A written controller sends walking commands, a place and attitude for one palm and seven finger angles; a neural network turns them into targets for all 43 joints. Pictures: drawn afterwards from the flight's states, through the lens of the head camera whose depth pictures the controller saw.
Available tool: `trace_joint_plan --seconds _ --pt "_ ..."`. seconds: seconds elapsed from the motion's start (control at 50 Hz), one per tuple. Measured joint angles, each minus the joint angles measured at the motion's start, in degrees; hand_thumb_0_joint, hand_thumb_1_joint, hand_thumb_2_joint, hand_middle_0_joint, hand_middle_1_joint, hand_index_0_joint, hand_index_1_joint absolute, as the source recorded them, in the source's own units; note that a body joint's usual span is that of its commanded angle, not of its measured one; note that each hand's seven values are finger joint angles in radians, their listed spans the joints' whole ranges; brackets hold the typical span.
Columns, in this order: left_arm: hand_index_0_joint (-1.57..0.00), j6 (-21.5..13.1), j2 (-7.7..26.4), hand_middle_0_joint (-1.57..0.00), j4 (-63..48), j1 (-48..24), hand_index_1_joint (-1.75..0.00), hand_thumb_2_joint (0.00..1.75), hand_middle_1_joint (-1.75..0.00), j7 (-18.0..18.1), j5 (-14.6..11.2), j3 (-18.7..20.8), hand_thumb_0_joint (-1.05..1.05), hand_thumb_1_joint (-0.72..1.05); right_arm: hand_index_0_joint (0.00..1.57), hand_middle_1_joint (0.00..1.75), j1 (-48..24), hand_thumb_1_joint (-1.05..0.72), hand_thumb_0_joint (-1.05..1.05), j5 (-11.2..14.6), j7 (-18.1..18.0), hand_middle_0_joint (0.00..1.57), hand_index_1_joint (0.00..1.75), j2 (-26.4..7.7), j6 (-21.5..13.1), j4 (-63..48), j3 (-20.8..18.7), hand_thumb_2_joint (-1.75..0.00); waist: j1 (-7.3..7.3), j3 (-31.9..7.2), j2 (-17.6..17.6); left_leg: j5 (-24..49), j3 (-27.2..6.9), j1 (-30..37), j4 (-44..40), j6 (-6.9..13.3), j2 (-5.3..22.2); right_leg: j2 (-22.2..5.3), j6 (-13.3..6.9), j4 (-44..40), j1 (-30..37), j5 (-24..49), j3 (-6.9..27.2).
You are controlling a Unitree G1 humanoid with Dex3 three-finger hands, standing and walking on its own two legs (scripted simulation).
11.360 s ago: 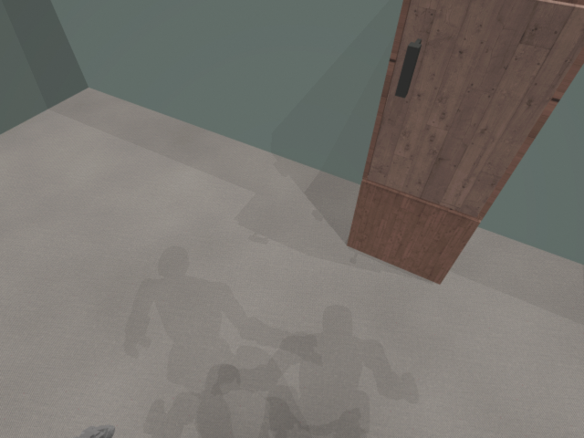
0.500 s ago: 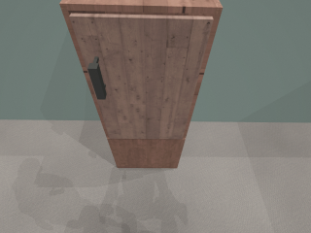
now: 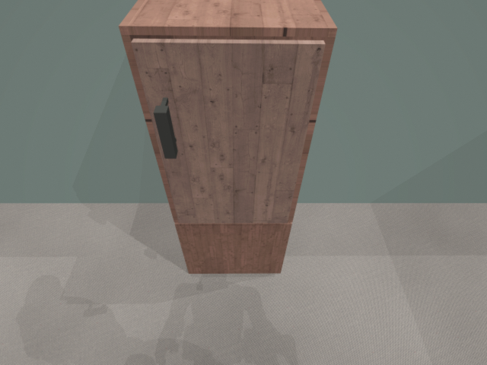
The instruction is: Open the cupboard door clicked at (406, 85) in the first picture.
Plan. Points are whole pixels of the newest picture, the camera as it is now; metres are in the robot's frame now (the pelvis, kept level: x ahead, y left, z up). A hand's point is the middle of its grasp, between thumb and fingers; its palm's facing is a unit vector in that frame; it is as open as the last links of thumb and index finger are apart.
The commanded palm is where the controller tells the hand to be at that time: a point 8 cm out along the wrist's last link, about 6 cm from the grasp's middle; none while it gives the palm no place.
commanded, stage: look again from close up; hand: left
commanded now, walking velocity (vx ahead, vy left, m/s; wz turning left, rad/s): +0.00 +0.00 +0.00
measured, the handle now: (168, 127) +0.58 +0.21 +0.07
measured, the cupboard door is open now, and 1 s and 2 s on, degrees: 0 0 0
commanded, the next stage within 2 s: raise the hand with hooked fingers in 0.58 s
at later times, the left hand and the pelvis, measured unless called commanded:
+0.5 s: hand out of the picture +0.04 +0.16 -0.17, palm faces +0.00 -0.98 -0.19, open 7.4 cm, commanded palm none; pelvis +0.02 -0.02 +0.00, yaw +0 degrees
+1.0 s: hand (156, 314) +0.20 +0.16 -0.01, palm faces +0.03 -1.00 -0.03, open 8.1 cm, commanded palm +0.15 +0.23 -0.04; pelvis +0.00 -0.03 -0.06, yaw +2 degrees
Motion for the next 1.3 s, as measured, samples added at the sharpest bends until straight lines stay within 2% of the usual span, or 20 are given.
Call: trace_joint_plan --seconds 0.26,0.48,0.7,0.72,0.74,0.76,0.8,0.84,0.88,0.94,0.96,0.98,1.02,1.06,1.12,1.16,1.24,1.3 --pt "-0.20 -0.6 -0.4 -0.20 4.8 0.9 -0.30 0.89 -0.30 0.1 -0.3 0.0 0.01 0.91 0.20 0.30 1.0 -0.91 0.01 0.5 -0.6 0.20 0.30 0.2 -0.6 5.1 0.3 -0.90 0.26 1.8 -0.5 -0.1 -0.3 1.1 -1.1 -0.9 0.7 0.7 -0.5 -0.9 1.1 -0.3 -0.3" --pt "-0.20 -1.0 -1.0 -0.20 4.7 -2.0 -0.30 0.89 -0.30 0.3 -0.3 0.1 0.01 0.91 0.20 0.30 -1.3 -0.91 0.01 0.4 -0.9 0.20 0.30 1.6 -1.0 6.0 0.4 -0.90 0.25 1.2 -0.9 -0.9 -0.6 2.2 -1.2 -1.5 1.2 1.2 -1.1 -1.0 2.2 -1.2 -0.6" --pt "-0.20 -1.4 -0.7 -0.20 4.3 -2.9 -0.30 0.89 -0.30 0.8 -0.2 0.5 0.01 0.92 0.20 0.30 -2.1 -0.91 0.01 0.5 -0.9 0.20 0.30 1.1 -1.0 5.5 0.3 -0.90 0.24 0.8 -0.6 -1.7 -0.9 2.3 -0.6 -2.0 1.9 1.9 -1.4 -1.5 2.8 -1.6 -0.9" --pt "-0.20 2.1 -1.0 -0.20 -4.7 -0.1 -0.30 0.89 -0.30 0.8 -2.5 1.9 0.01 0.91 0.20 0.30 -1.3 -0.91 0.01 1.2 -1.1 0.20 0.30 0.9 -1.4 3.0 0.3 -0.90 0.05 1.2 -0.5 -2.1 -1.1 1.8 0.2 -2.1 2.0 2.0 -1.4 -1.1 2.5 -1.7 -1.1" --pt "-0.20 2.8 -1.1 -0.21 -15.7 3.3 -0.30 0.89 -0.30 1.3 -4.0 3.1 0.01 0.91 0.20 0.30 0.2 -0.91 0.01 1.7 -1.9 0.20 0.30 0.8 -3.6 0.2 0.4 -0.90 0.44 1.3 -0.8 -2.2 -1.0 1.8 0.2 -2.0 1.7 1.7 -1.5 -0.3 2.2 -2.0 -1.0" --pt "-0.20 1.5 -1.2 -0.21 -25.4 6.3 -0.30 0.89 -0.30 2.4 -5.4 3.5 0.02 0.91 0.20 0.30 1.5 -0.91 0.01 2.2 -2.7 0.20 0.30 0.7 -6.3 -2.1 0.3 -0.90 0.52 0.7 -0.9 -2.3 -1.0 1.5 0.4 -2.0 1.4 1.4 -1.5 0.7 1.5 -2.6 -1.0" --pt "-0.20 -2.0 -1.7 -0.21 -39.0 8.6 -0.31 0.89 -0.31 3.5 -7.8 4.3 0.02 0.89 0.20 0.30 2.5 -0.91 0.01 2.7 -3.4 0.20 0.30 0.1 -10.4 -6.4 -0.4 -0.90 -0.38 -0.6 -0.4 -2.7 -2.2 -0.6 2.3 -2.0 0.8 0.7 -1.4 2.8 -0.1 -3.8 -2.2" --pt "-0.20 -8.0 -2.3 -0.21 -45.5 7.0 -0.32 0.88 -0.32 2.0 -9.7 6.2 0.02 0.87 0.20 0.30 1.7 -0.91 0.01 2.1 -3.3 0.20 0.30 -0.7 -12.8 -10.2 -1.2 -0.90 -1.20 -2.4 0.3 -3.8 -3.1 -4.9 6.0 -2.0 0.6 0.4 -1.4 6.1 -3.8 -5.1 -3.1" --pt "-0.20 -16.0 -2.5 -0.21 -47.5 4.7 -0.34 0.86 -0.34 -2.0 -11.4 8.5 0.01 0.84 0.20 0.30 -0.3 -0.91 0.01 1.6 -2.5 0.20 0.30 -1.2 -14.0 -13.8 -2.0 -0.90 -1.23 -4.6 0.3 -5.4 -3.1 -10.6 10.9 -2.2 0.9 0.4 -1.7 11.2 -9.7 -6.8 -2.9" --pt "-0.21 -28.1 -1.9 -0.21 -48.0 3.0 -0.38 0.84 -0.37 -11.1 -14.1 10.4 0.01 0.79 0.20 0.30 -3.7 -0.90 0.01 1.2 -0.7 0.20 0.30 -2.1 -15.3 -19.3 -3.1 -0.90 -0.71 -7.2 -0.7 -8.9 -2.6 -20.1 20.1 -2.6 1.6 0.7 -2.2 20.7 -19.6 -10.2 -2.3" --pt "-0.21 -31.2 -1.5 -0.21 -47.8 2.8 -0.39 0.83 -0.39 -14.6 -14.7 10.7 0.01 0.77 0.20 0.30 -4.8 -0.90 0.01 1.3 -0.3 0.20 0.30 -2.4 -15.5 -21.1 -3.5 -0.90 -0.42 -7.6 -1.0 -10.1 -2.6 -23.0 23.3 -2.7 1.8 0.8 -2.4 23.8 -22.5 -11.2 -2.2" --pt "-0.21 -32.7 -1.1 -0.21 -47.8 2.9 -0.40 0.82 -0.40 -17.5 -15.4 10.9 0.01 0.75 0.20 0.30 -5.7 -0.90 0.01 1.5 0.0 0.20 0.30 -2.9 -15.5 -23.0 -3.8 -0.90 -0.05 -7.9 -1.3 -11.2 -2.7 -25.5 26.1 -2.9 1.9 0.9 -2.9 26.7 -25.0 -12.2 -2.2" --pt "-0.21 -31.9 -0.6 -0.22 -48.2 3.9 -0.43 0.81 -0.43 -21.6 -17.0 11.2 0.01 0.71 0.20 0.30 -6.9 -0.90 0.01 2.2 -0.3 0.20 0.30 -3.9 -15.1 -26.4 -4.0 -0.90 0.83 -8.2 -1.5 -12.0 -3.1 -29.4 30.7 -2.9 2.1 1.0 -2.8 31.5 -28.8 -14.5 -2.4" --pt "-0.22 -28.7 -0.3 -0.22 -49.0 5.3 -0.46 0.79 -0.46 -22.8 -18.1 11.6 0.01 0.66 0.20 0.30 -7.5 -0.90 0.01 2.7 -1.0 0.20 0.30 -4.5 -14.5 -28.8 -4.1 -0.90 1.65 -8.3 -1.5 -14.0 -3.7 -31.9 34.1 -3.1 2.3 1.1 -2.6 34.4 -30.9 -15.8 -2.9" --pt "-0.23 -25.0 -0.1 -0.23 -52.0 7.5 -0.50 0.76 -0.50 -20.9 -18.3 12.9 0.01 0.59 0.20 0.30 -7.4 -0.90 0.01 2.8 -2.2 0.20 0.30 -4.4 -14.0 -30.5 -3.6 -0.90 2.66 -7.9 -1.3 -15.7 -5.2 -33.8 37.1 -3.6 2.7 1.5 -3.6 36.1 -31.8 -16.9 -4.4" --pt "-0.23 -24.5 0.4 -0.23 -54.9 8.4 -0.53 0.74 -0.53 -19.5 -18.1 13.7 0.01 0.54 0.20 0.30 -6.8 -0.90 0.01 2.6 -2.8 0.20 0.30 -3.7 -13.8 -30.3 -2.8 -0.90 3.04 -7.6 -0.8 -15.9 -6.4 -34.2 37.8 -3.8 3.0 1.8 -3.7 36.0 -31.5 -17.0 -5.4" --pt "-0.23 -24.7 2.4 -0.24 -57.5 5.7 -0.59 0.70 -0.59 -20.3 -18.3 14.7 0.02 0.45 0.20 0.30 -5.6 -0.90 0.01 2.5 -3.5 0.20 0.30 -2.2 -13.4 -27.8 -0.3 -0.90 2.89 -7.1 0.1 -15.7 -8.1 -34.6 38.0 -4.0 3.3 2.4 -3.8 34.7 -30.7 -16.3 -7.1" --pt "-0.24 -22.0 4.2 -0.24 -56.4 2.0 -0.63 0.67 -0.63 -22.5 -19.2 15.4 0.01 0.38 0.20 0.30 -4.5 -0.90 0.02 2.9 -3.7 0.20 0.30 -1.0 -12.8 -25.9 1.3 -0.90 2.07 -6.5 0.9 -14.9 -8.3 -33.9 36.8 -4.0 3.5 2.7 -3.8 32.9 -29.8 -15.3 -7.3"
